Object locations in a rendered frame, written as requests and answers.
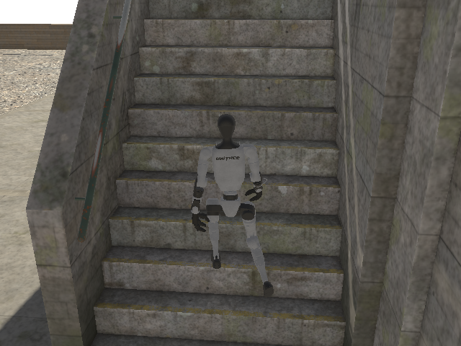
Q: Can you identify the left robot hand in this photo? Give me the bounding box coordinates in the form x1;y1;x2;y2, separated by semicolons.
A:
192;213;210;232

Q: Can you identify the robot right upper arm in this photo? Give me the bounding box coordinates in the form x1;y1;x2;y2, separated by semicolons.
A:
243;144;261;182

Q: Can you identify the right robot hand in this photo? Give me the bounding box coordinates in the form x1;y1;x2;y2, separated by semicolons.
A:
245;188;262;201

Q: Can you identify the robot left forearm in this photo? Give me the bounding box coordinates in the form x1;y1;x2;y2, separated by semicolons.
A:
191;177;204;214

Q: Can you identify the robot right forearm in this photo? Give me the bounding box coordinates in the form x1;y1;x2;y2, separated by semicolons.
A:
253;172;263;192

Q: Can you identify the robot left upper arm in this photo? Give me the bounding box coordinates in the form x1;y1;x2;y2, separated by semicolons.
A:
197;146;213;187

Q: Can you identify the robot left thigh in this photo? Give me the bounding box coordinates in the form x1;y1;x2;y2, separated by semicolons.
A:
206;198;220;223

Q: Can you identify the right robot foot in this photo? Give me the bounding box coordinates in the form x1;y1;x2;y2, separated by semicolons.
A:
263;281;274;298

